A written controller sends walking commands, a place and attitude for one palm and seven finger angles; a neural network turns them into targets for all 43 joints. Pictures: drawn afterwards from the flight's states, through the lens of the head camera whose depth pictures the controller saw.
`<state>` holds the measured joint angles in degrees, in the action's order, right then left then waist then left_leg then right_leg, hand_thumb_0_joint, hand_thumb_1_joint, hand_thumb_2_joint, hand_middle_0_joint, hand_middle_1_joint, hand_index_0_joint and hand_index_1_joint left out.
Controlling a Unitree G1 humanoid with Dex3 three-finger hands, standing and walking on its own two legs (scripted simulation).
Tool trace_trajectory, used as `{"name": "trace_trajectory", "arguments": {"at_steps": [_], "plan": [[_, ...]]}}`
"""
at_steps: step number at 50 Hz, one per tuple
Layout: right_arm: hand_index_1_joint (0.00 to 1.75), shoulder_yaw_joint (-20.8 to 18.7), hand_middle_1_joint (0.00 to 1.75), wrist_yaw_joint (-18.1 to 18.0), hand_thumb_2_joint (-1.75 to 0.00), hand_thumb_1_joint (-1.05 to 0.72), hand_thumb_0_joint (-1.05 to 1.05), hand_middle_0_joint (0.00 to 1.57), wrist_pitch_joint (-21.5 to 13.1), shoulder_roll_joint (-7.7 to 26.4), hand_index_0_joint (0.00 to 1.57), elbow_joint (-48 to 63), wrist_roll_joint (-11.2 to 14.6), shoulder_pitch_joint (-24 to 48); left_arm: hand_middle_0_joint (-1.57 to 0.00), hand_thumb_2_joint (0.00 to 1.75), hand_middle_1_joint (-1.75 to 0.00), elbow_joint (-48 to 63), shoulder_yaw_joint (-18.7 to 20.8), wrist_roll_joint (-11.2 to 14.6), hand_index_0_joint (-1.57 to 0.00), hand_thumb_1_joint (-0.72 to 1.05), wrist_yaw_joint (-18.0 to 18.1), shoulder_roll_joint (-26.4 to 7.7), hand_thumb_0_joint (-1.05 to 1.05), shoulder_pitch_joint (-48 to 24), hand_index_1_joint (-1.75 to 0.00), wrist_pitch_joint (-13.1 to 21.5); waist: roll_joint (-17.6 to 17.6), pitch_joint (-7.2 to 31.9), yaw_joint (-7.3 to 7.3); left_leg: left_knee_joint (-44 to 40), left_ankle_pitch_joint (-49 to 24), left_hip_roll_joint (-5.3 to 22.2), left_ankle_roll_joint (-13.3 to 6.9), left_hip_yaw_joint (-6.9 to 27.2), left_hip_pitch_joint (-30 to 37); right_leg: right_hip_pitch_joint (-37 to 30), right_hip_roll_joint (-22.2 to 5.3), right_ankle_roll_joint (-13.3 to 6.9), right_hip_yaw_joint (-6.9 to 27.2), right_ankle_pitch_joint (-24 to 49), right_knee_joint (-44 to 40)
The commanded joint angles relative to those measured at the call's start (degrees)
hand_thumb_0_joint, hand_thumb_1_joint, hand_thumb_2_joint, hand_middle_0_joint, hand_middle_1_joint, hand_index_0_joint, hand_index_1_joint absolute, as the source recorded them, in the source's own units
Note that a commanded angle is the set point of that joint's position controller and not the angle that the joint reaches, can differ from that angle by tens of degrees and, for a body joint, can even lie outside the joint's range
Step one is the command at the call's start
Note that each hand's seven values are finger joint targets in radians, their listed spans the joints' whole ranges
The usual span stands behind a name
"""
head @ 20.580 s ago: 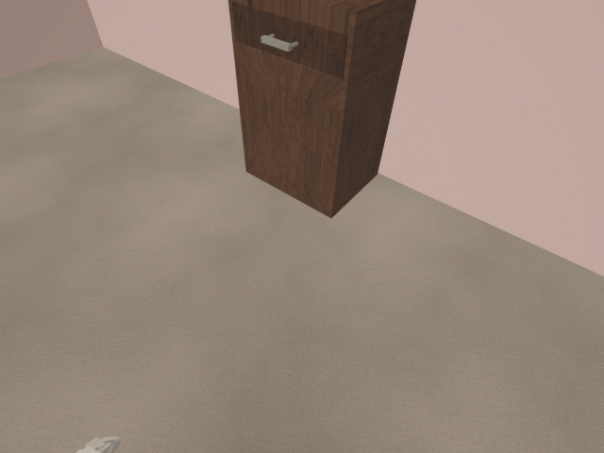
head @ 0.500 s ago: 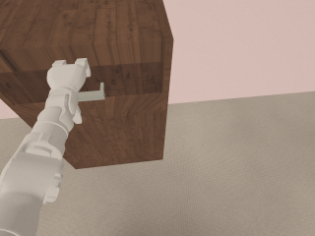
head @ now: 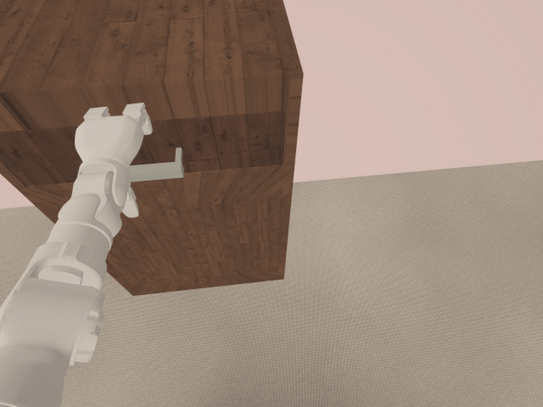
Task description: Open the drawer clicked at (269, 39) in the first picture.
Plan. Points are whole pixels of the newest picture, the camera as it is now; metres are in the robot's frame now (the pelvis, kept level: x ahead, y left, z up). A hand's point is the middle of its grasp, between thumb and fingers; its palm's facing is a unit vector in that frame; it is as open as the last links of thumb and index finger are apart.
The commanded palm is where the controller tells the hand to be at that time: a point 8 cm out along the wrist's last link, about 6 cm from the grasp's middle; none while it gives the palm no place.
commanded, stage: re-aim the fingers above the handle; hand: left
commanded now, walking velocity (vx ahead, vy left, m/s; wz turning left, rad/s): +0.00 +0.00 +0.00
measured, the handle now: (147, 163) +0.54 +0.21 +0.00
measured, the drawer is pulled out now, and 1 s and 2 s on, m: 0.00 0.00 0.00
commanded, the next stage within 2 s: lower the fingers behind the handle in 1.58 s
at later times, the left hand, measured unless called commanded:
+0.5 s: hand (126, 172) +0.47 +0.22 +0.06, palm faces -0.06 +0.02 -1.00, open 13.8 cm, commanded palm +0.45 +0.20 +0.11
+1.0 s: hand (116, 185) +0.44 +0.22 +0.06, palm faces -0.08 +0.00 -1.00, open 13.8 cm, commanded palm +0.43 +0.20 +0.11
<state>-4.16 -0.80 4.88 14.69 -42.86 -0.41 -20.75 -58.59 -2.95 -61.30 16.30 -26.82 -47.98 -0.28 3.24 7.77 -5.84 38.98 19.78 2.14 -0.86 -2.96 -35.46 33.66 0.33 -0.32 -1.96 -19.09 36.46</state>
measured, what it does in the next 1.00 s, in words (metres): stands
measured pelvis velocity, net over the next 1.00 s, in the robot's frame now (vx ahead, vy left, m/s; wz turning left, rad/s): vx -0.01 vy -0.01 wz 0.02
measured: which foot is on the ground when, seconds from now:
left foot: down 0.00-1.00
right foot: down 0.00-1.00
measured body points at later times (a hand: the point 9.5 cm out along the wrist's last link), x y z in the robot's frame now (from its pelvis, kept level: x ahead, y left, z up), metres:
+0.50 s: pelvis -0.01 +0.00 +0.00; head +0.07 -0.02 +0.44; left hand +0.47 +0.21 +0.11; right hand +0.01 -0.28 -0.13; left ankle -0.02 +0.11 -0.72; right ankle -0.03 -0.12 -0.72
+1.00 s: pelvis -0.01 -0.01 +0.01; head +0.05 -0.02 +0.45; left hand +0.44 +0.22 +0.12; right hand +0.05 -0.28 -0.13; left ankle -0.02 +0.11 -0.72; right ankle -0.03 -0.12 -0.72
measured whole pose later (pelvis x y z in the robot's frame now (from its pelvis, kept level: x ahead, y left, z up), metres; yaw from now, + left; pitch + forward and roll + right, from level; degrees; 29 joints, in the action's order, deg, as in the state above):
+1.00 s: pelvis -0.01 -0.01 +0.01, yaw +1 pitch +12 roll -1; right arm -3.7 -2.3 4.7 14.6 -42.3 0.7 -17.4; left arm -55.5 -8.9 -57.9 11.7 -25.0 -44.1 -4.0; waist 3.2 6.4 -3.3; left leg 35.7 17.9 1.5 -0.5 -2.0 -30.3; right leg 28.5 -0.1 -0.7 -2.9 -18.3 34.3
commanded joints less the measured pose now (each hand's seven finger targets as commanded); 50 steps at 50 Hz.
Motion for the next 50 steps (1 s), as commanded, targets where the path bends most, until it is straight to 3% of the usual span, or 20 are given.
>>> {"name": "trace_trajectory", "arguments": {"at_steps": [1,5,7,9,11,12,13,14,16,20,22,25,27,30,34,37,40,42,46,50], "plan": [[0.3,-2.21,0.3,-0.53,-0.9,-0.9,0.0,0.2,-0.52,9.19,0.2,4.01,0.69,-5.3,-0.3,0.3,-1.2,6.36,0.21,1.21,-0.3,-0.5,-0.21,-8.75,0.0,-22.12,-1.2,-2.03,-2.39,18.0,-0.76,-2.44,-27.43,-2.53,-1.47,0.95,15.8,-8.23,2.99,-1.16,-0.24,23.52,-3.23],[0.3,-2.05,0.3,-1.31,-0.9,-0.9,0.0,0.2,-0.52,9.11,0.2,5.05,0.78,-4.55,-0.3,0.3,-1.2,9.06,1.43,0.16,-0.3,-0.5,-0.72,-11.49,0.0,-25.17,-1.2,-0.61,-2.78,18.09,-0.97,-3.0,-23.61,-2.79,-1.87,1.02,15.43,-8.49,2.66,-1.13,0.4,21.54,-3.34],[0.3,-2.02,0.3,-1.71,-0.9,-0.9,0.0,0.2,-0.7,8.78,0.2,5.62,0.44,-4.46,-0.3,0.3,-1.2,12.42,3.19,-0.13,-0.3,-0.5,-0.22,-13.51,0.0,-26.55,-1.2,1.58,-0.79,21.38,-0.3,-2.54,-25.2,-2.88,-1.83,1.14,16.78,-9.6,2.5,-1.16,0.79,22.57,-2.54],[0.3,-2.03,0.3,-1.87,-0.9,-0.9,0.0,0.2,-1.04,8.35,0.2,5.67,0.25,-4.34,-0.3,0.3,-1.2,13.36,3.29,-0.56,-0.3,-0.5,1.0,-12.97,0.0,-27.34,-1.2,2.78,-0.06,21.63,-0.34,-2.08,-25.81,-2.87,-1.71,1.23,17.2,-8.67,2.6,-1.21,0.67,22.38,-2.1],[0.3,-1.92,0.3,-2.04,-0.9,-0.9,0.0,0.2,-1.23,8.46,0.2,5.41,0.09,-4.05,-0.3,0.3,-1.2,13.09,6.73,-1.05,-0.3,-0.5,2.65,-17.19,0.0,-27.52,-1.2,3.18,-0.9,21.99,0.23,-1.78,-25.32,-3.01,-1.65,1.28,15.69,-9.7,2.57,-1.23,0.92,22.38,-1.75],[0.3,-1.87,0.3,-2.01,-0.9,-0.9,0.0,0.2,-1.34,8.41,0.2,5.31,0.04,-4.06,-0.3,0.3,-1.2,13.52,6.61,-1.56,-0.3,-0.5,3.59,-17.41,0.0,-28.55,-1.2,2.99,0.85,22.46,0.12,-1.83,-25.17,-3.04,-1.5,1.23,15.59,-9.26,2.48,-1.23,0.86,22.37,-1.35],[0.3,-1.86,0.3,-1.91,-0.9,-0.9,0.0,0.2,-1.45,8.12,0.2,5.3,0.02,-3.95,-0.3,0.3,-1.2,13.37,6.78,-1.77,-0.3,-0.5,4.47,-17.01,0.0,-27.79,-1.2,2.54,0.72,23.41,0.57,-1.65,-25.88,-3.05,-1.45,1.23,15.8,-9.54,2.55,-1.3,0.7,22.68,-0.99],[0.3,-1.9,0.3,-1.68,-0.9,-0.9,0.0,0.2,-1.52,7.94,0.2,5.26,0.07,-3.79,-0.3,0.3,-1.2,11.76,4.79,-1.82,-0.3,-0.5,4.96,-14.28,0.0,-26.69,-1.2,1.62,1.12,22.85,0.19,-1.57,-25.79,-3.14,-1.3,1.06,15.82,-8.7,2.65,-1.32,0.43,22.3,-1.18],[0.3,-1.96,0.3,-1.33,-0.9,-0.9,0.0,0.2,-1.62,8.19,0.2,4.56,0.14,-3.91,-0.3,0.3,-1.2,9.08,4.08,-1.63,-0.3,-0.5,5.35,-13.27,0.0,-27.05,-1.2,-0.32,0.56,22.03,-0.48,-1.59,-25.36,-2.93,-1.2,0.92,15.88,-7.93,2.75,-1.31,0.26,21.57,-1.62],[0.3,-2.09,0.3,-1.0,-0.9,-0.9,0.0,0.2,-1.66,8.64,0.2,4.15,0.77,-4.33,-0.3,0.3,-1.2,5.83,-1.51,-0.18,-0.3,-0.5,2.98,-7.9,0.0,-28.21,-1.2,-3.77,-0.79,20.1,-2.08,-2.66,-21.93,-2.84,-1.38,0.81,16.21,-6.91,2.68,-0.96,0.39,19.58,-3.36],[0.3,-2.12,0.3,-1.32,-0.9,-0.9,0.0,0.2,-1.61,8.91,0.2,3.94,0.88,-4.83,-0.3,0.3,-1.2,6.17,-3.09,0.96,-0.3,-0.5,0.76,-6.79,0.0,-30.45,-1.2,-3.49,-2.15,20.21,-3.19,-2.67,-21.25,-2.87,-1.75,0.85,16.64,-7.24,2.53,-0.72,0.68,19.91,-3.91],[0.3,-2.07,0.3,-2.06,-0.9,-0.9,0.0,0.2,-1.73,9.06,0.2,3.99,0.73,-4.85,-0.3,0.3,-1.2,7.63,-2.51,1.5,-0.3,-0.5,-1.59,-7.88,0.0,-31.19,-1.2,-1.3,-2.46,19.51,-3.32,-2.92,-19.51,-3.02,-2.03,1.24,16.5,-7.23,2.34,-0.63,1.05,18.79,-4.31],[0.3,-1.99,0.3,-2.37,-0.9,-0.9,0.0,0.2,-1.64,8.85,0.2,4.94,0.48,-4.6,-0.3,0.3,-1.2,9.84,2.02,1.23,-0.3,-0.5,-2.09,-12.18,0.0,-25.39,-1.2,1.53,-0.59,22.54,-0.28,-2.8,-21.75,-3.24,-2.05,1.04,16.61,-10.36,2.22,-1.06,1.4,21.0,-3.28],[0.3,-1.93,0.3,-1.96,-0.9,-0.9,0.0,0.2,-1.56,7.8,0.2,6.25,0.3,-3.6,-0.3,0.3,-1.2,14.73,2.79,0.67,-0.3,-0.5,-0.58,-10.5,0.0,-19.36,-1.2,4.36,1.41,23.12,2.11,-2.53,-26.41,-3.02,-1.72,0.69,17.11,-11.47,2.45,-1.46,0.88,24.15,-1.97],[0.3,-1.68,0.3,-1.55,-0.9,-0.9,0.0,0.2,-1.33,8.12,0.2,6.43,0.32,-2.2,-0.3,0.3,-1.2,15.48,9.97,-1.15,-0.3,-0.5,5.06,-18.34,0.0,-17.84,-1.2,3.08,-1.64,20.62,3.76,-3.06,-24.85,-3.14,-1.49,0.37,12.18,-13.28,2.5,-1.4,0.74,24.07,-1.13],[0.3,-1.5,0.3,-1.51,-0.9,-0.9,0.0,0.2,-1.52,8.16,0.2,5.93,0.56,-0.51,-0.3,0.3,-1.2,14.74,9.38,-2.13,-0.3,-0.5,8.38,-19.03,0.0,-20.32,-1.2,-0.42,-1.18,19.61,2.67,-3.45,-22.16,-3.4,-1.46,-0.44,11.41,-13.17,2.32,-1.18,0.94,22.61,-1.79],[0.3,-1.84,0.3,-1.52,-0.9,-0.9,0.0,0.2,-1.8,8.19,0.2,5.31,0.9,-0.5,-0.3,0.3,-1.2,13.61,7.42,-1.77,-0.3,-0.5,7.85,-17.35,0.0,-21.47,-1.2,-3.45,-0.95,22.56,2.13,-3.87,-22.4,-3.4,-1.5,-0.64,14.04,-14.63,2.35,-1.07,1.08,23.17,-2.46],[0.3,-2.11,0.3,-1.76,-0.9,-0.9,0.0,0.2,-1.75,8.35,0.2,5.06,1.16,-1.03,-0.3,0.3,-1.2,13.93,3.4,-0.13,-0.3,-0.5,5.18,-13.33,0.0,-23.35,-1.2,-4.2,-1.05,24.09,0.34,-3.85,-23.22,-3.28,-1.69,-0.62,17.02,-14.64,2.29,-0.75,1.19,24.25,-3.44],[0.3,-2.59,0.3,-2.25,-0.9,-0.9,0.0,0.2,-2.09,8.37,0.2,4.96,1.42,-1.37,-0.3,0.3,-1.2,14.95,-7.96,3.45,-0.3,-0.5,-2.37,-0.03,0.0,-23.05,-1.2,-2.94,-3.26,19.79,-3.09,-3.85,-24.57,-2.93,-2.22,0.52,22.35,-10.15,2.54,-0.55,0.56,23.29,-5.74],[0.3,-1.89,0.3,-2.92,-0.9,-0.9,0.0,0.2,-1.76,8.29,0.2,5.15,1.06,-0.55,-0.3,0.3,-1.2,16.33,-7.59,3.55,-0.3,-0.5,-5.79,-0.79,0.0,-21.75,-1.2,1.68,-2.77,13.98,-2.14,-4.25,-21.51,-3.28,-2.08,1.87,20.77,-6.79,2.21,-0.93,0.22,19.1,-5.59]]}}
